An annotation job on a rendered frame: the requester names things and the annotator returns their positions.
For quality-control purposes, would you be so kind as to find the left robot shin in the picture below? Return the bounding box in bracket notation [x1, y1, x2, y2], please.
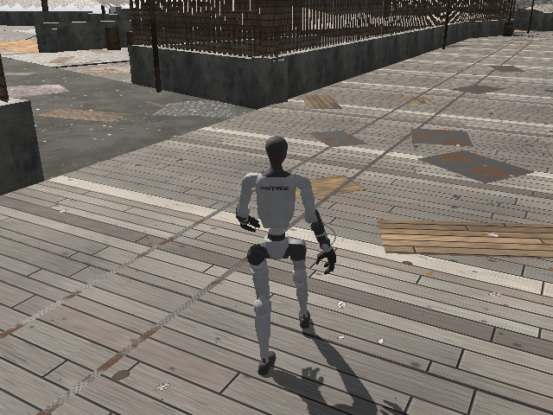
[254, 300, 270, 363]

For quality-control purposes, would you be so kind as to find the right robot upper arm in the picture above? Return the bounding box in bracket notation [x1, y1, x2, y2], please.
[294, 174, 318, 224]

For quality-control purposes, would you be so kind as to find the robot left forearm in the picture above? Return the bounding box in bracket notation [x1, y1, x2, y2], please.
[236, 206, 249, 225]

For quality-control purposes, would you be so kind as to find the right robot hand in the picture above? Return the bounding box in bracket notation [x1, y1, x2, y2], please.
[316, 248, 336, 275]

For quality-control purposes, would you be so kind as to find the robot right forearm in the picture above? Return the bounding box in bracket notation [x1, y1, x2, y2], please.
[311, 209, 333, 252]

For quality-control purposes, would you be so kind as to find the right robot thigh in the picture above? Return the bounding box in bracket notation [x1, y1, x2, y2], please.
[289, 239, 307, 284]

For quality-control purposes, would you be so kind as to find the left robot upper arm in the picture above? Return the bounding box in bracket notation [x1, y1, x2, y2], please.
[236, 173, 259, 218]

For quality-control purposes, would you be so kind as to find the left robot hand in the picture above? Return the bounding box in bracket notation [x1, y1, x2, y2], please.
[240, 215, 260, 232]

